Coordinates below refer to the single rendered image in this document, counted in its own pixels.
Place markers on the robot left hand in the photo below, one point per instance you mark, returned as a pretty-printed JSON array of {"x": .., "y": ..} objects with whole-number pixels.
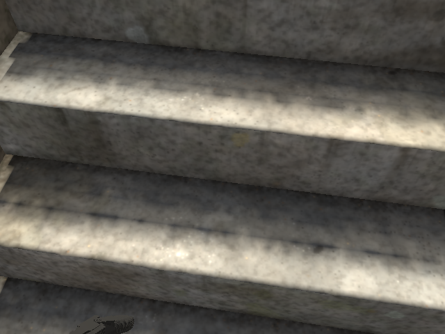
[{"x": 105, "y": 325}]

